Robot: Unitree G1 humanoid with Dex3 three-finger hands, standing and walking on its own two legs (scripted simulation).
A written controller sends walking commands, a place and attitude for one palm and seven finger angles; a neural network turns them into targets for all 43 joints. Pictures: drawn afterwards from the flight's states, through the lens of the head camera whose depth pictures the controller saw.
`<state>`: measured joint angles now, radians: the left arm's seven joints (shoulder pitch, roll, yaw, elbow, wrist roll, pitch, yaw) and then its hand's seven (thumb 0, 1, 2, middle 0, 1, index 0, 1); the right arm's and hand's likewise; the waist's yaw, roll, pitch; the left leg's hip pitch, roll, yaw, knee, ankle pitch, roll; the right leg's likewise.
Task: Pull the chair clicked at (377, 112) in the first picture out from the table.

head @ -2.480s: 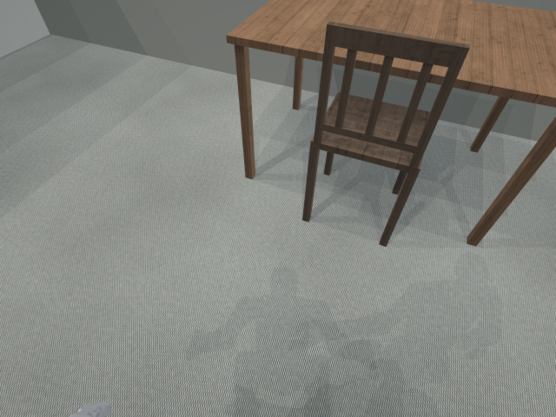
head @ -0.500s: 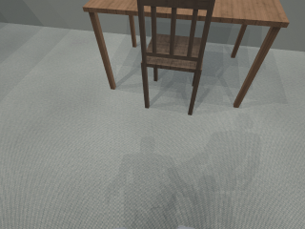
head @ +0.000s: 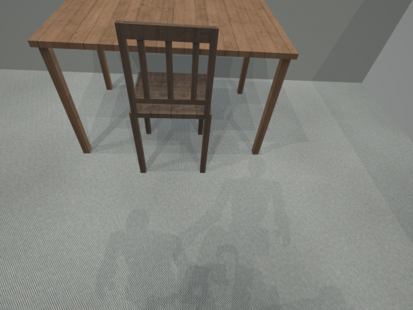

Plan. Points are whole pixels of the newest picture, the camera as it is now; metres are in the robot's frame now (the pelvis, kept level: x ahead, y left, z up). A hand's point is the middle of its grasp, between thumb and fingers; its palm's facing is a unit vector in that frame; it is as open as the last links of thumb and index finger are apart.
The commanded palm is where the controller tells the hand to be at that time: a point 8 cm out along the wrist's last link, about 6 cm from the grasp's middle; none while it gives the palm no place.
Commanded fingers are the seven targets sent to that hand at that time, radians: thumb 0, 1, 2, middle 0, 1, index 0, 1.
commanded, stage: walk to a spot facing it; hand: left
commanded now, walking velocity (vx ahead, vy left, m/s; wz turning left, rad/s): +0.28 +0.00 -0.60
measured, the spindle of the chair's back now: (169, 71) +1.01 +0.24 -0.09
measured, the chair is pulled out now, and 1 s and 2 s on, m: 0.00 0.00 0.00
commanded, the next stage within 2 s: turn to face it in 0.90 s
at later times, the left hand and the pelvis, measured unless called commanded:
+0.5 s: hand (190, 231) +0.36 +0.06 -0.18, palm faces -0.39 -0.90 -0.18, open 7.3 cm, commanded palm none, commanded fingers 0.00 0.90 0.90 -0.20 -0.30 -0.20 -0.30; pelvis +0.17 -0.06 -0.02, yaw -19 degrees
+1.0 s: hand (187, 190) +0.48 +0.09 -0.18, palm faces -0.52 -0.83 -0.19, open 7.4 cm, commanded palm none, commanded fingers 0.00 0.90 0.90 -0.20 -0.30 -0.20 -0.30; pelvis +0.33 -0.06 +0.00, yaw -38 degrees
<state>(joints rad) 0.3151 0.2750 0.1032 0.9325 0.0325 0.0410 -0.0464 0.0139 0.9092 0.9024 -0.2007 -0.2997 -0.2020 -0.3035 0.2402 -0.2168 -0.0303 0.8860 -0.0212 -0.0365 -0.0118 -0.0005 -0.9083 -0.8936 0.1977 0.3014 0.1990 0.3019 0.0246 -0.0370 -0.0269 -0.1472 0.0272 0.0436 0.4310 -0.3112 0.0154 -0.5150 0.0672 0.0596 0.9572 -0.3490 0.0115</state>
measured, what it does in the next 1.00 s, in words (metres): walks ahead, turning right: right foot, then left foot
